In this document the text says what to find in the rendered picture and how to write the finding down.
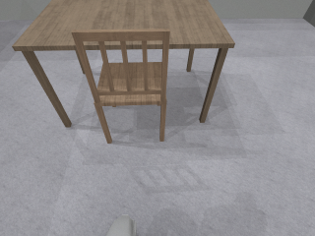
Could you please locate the table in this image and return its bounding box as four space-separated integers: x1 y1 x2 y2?
12 0 235 128

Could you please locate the chair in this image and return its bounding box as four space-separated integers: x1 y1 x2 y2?
71 29 170 144

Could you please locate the robot left thigh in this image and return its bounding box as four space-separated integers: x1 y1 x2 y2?
105 217 137 236

